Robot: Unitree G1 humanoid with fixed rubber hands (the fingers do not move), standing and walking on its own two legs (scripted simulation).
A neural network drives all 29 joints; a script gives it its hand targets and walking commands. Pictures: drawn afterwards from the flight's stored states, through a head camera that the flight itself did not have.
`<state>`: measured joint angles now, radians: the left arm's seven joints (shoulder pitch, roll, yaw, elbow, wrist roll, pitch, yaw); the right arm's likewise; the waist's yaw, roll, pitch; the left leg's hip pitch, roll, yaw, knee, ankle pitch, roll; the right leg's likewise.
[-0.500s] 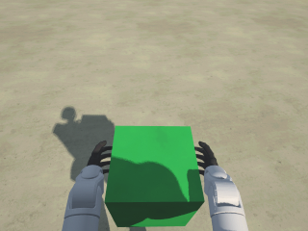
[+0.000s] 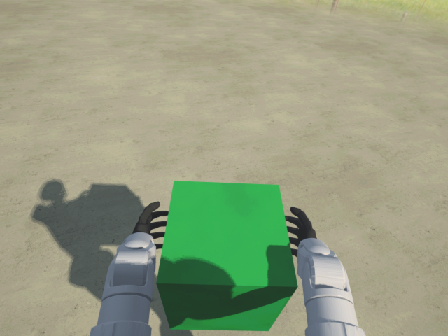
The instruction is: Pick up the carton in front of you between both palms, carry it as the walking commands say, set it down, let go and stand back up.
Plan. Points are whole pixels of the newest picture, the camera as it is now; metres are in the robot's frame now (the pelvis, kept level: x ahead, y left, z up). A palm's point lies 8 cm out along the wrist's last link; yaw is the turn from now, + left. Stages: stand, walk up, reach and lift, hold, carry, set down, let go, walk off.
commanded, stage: hold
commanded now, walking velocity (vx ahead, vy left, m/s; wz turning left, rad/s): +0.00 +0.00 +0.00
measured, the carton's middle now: (223, 259) +0.30 +0.00 -0.04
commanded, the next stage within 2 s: set down in 0.26 s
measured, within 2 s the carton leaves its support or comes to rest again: neither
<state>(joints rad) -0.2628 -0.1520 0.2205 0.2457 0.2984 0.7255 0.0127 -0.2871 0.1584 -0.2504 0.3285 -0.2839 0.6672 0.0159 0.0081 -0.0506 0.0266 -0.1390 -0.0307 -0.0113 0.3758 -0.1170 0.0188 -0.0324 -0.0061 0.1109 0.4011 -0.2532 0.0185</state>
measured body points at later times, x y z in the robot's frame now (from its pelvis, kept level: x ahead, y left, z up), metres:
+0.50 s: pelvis +0.01 -0.01 +0.00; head -0.01 +0.00 +0.45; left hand +0.33 +0.15 +0.02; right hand +0.33 -0.16 +0.02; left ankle +0.06 +0.10 -0.74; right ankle -0.01 -0.15 -0.74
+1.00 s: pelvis -0.03 -0.02 -0.10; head +0.19 +0.01 +0.29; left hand +0.38 +0.15 -0.19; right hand +0.38 -0.15 -0.18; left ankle +0.06 +0.11 -0.74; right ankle -0.01 -0.15 -0.74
